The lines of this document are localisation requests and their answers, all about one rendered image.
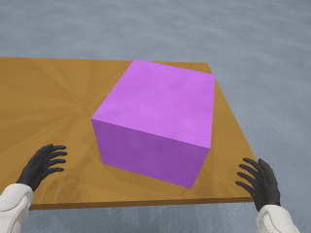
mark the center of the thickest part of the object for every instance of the robot left hand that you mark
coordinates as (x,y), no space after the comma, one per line
(37,167)

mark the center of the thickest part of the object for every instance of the table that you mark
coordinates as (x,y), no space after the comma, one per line
(47,101)

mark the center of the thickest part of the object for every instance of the carton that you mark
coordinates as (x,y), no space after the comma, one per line
(157,122)

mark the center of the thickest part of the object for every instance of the robot left forearm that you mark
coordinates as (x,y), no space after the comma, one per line
(15,201)

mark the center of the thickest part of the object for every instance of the robot right forearm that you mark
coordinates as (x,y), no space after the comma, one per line
(275,219)

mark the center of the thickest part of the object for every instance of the robot right hand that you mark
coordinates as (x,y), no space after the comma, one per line
(265,187)

